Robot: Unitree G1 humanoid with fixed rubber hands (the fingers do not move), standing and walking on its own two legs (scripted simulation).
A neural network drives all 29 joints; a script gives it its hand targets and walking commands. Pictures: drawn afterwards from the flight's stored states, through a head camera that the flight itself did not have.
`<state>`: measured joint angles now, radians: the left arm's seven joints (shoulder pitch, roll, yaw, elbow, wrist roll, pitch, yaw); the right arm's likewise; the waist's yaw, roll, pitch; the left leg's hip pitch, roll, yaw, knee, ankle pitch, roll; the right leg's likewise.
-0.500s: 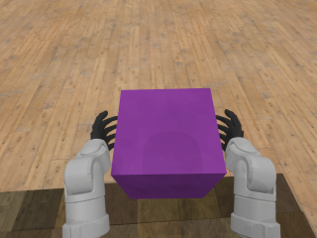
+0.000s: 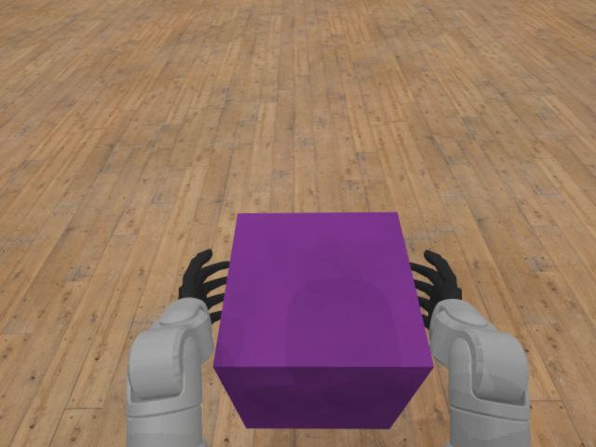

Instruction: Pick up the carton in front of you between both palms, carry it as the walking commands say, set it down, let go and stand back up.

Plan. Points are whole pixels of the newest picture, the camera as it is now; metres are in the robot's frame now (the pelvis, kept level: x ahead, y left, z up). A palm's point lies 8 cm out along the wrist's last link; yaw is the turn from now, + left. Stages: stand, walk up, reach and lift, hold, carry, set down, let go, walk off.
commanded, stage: carry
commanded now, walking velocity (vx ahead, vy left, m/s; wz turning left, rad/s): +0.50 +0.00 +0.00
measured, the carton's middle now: (317, 326) +0.30 +0.00 +0.01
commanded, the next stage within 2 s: none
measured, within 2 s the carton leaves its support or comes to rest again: neither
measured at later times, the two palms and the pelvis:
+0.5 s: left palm (213, 152) +0.61 +0.18 +0.09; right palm (378, 147) +0.61 -0.12 +0.10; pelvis +0.33 +0.03 -0.02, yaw -1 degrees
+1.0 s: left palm (237, 79) +1.00 +0.19 +0.05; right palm (350, 78) +1.00 -0.11 +0.05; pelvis +0.66 +0.05 -0.04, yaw +1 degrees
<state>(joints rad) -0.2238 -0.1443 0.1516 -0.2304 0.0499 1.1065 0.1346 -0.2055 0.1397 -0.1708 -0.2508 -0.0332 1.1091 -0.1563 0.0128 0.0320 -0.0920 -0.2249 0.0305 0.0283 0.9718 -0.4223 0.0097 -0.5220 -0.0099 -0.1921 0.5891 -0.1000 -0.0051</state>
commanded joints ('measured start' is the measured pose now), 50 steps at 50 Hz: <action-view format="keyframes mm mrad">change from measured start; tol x32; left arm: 1 -340 -899 -692 -161 -260 1 -94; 50 -653 -665 -525 39 -144 -117 17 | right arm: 1 -419 873 711 -180 241 5 115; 27 -596 405 435 83 132 -47 -42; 50 -724 747 629 40 240 -125 38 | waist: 1 31 -102 -385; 20 51 -117 -16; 27 -73 306 -406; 50 2 -235 -569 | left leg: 1 -500 1 -65 354 10 18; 21 -331 33 67 -525 531 60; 25 268 10 101 -494 408 66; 27 596 376 -563 -528 416 285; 47 389 123 53 -383 1246 71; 49 78 89 65 -59 777 36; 50 -273 -56 3 246 -1 -16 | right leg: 1 730 -344 567 -224 245 -231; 21 551 -219 175 -290 167 -103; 24 485 -140 80 93 385 -52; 26 85 -5 89 590 -406 -17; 28 -250 26 214 874 -421 -38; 39 -290 -45 110 393 -122 -20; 48 433 54 -27 -220 226 -82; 50 1003 -413 596 -72 504 -273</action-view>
